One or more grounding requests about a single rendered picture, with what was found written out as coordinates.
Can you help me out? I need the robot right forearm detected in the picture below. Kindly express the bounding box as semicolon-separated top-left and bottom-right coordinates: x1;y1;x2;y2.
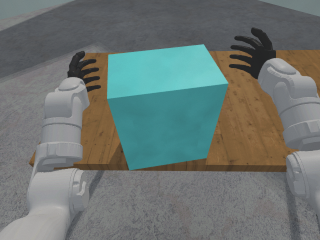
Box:
257;58;320;151

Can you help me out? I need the left robot upper arm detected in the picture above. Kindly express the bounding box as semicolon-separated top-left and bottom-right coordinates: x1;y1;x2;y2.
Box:
0;168;90;240

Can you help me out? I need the carton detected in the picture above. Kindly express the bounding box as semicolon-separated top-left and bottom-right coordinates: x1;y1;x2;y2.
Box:
107;44;229;170

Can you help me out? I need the right robot hand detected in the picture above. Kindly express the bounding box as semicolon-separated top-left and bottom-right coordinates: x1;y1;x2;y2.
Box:
229;27;276;79

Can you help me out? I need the table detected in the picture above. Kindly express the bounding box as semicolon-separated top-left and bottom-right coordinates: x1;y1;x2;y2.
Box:
29;49;320;218

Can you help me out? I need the robot left forearm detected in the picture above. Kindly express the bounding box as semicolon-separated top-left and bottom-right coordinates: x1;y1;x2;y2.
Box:
26;77;90;212

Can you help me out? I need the left robot hand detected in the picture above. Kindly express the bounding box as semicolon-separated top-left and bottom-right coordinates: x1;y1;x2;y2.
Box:
67;51;101;92

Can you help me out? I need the right robot upper arm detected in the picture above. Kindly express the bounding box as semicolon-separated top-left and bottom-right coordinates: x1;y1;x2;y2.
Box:
286;149;320;224

